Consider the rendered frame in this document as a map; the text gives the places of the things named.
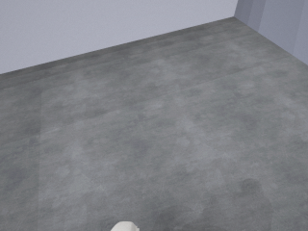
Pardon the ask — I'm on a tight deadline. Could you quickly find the robot left thigh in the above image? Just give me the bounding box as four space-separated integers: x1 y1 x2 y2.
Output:
111 221 140 231

